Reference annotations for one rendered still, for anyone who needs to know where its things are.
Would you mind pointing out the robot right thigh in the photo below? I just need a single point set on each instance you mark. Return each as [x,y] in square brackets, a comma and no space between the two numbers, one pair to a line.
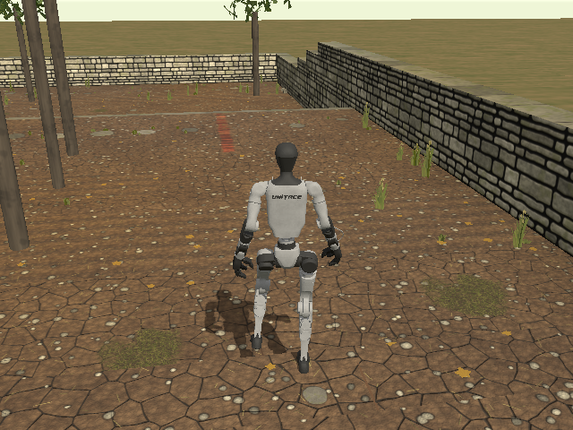
[307,273]

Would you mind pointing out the left robot forearm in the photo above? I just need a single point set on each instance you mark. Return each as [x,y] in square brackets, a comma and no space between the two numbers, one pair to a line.
[243,243]

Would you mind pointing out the robot left hand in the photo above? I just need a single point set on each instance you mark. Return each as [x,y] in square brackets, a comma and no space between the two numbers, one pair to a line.
[237,265]

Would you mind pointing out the robot right hand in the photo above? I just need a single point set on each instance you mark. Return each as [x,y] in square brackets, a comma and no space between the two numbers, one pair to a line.
[327,251]

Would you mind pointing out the left robot upper arm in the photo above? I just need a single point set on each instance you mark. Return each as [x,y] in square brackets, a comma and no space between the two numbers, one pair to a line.
[254,205]

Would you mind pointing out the robot left foot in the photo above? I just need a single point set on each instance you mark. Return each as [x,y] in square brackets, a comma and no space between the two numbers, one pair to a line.
[256,342]

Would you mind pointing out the right robot forearm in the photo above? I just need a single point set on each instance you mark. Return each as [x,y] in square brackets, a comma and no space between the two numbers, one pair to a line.
[331,236]

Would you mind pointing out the right robot upper arm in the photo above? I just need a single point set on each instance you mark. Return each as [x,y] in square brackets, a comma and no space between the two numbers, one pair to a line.
[319,204]

